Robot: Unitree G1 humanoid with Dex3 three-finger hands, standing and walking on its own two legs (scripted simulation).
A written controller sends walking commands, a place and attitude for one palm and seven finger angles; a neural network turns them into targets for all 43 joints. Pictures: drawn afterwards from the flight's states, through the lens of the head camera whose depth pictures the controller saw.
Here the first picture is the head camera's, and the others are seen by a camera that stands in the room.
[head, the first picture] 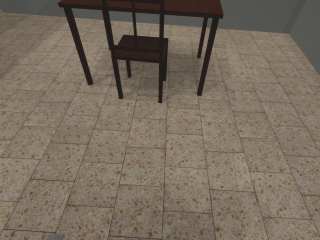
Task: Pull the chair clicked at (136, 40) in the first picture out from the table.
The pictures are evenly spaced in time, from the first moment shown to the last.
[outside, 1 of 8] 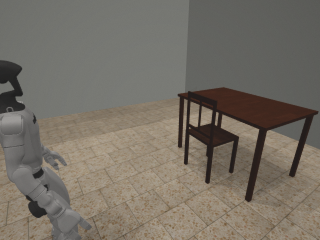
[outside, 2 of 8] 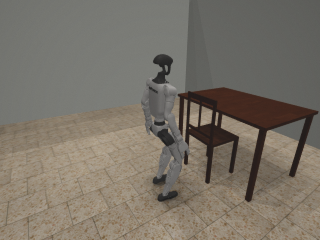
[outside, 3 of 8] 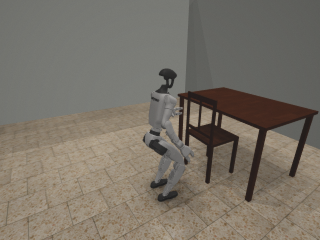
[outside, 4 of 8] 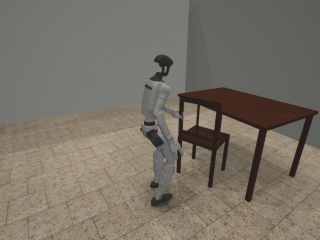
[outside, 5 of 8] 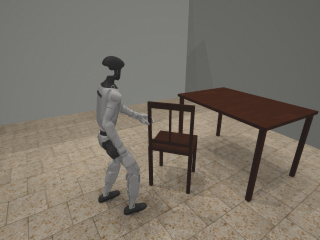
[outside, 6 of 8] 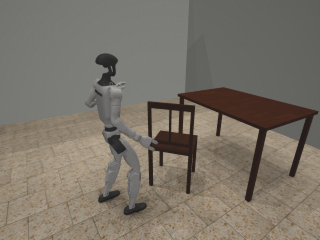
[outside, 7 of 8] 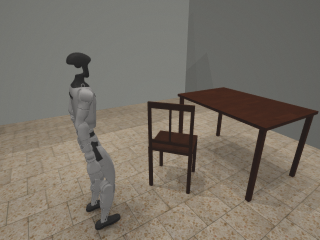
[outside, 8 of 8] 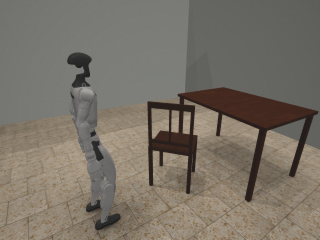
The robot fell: no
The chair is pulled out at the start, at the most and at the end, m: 0.00 0.45 0.45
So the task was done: yes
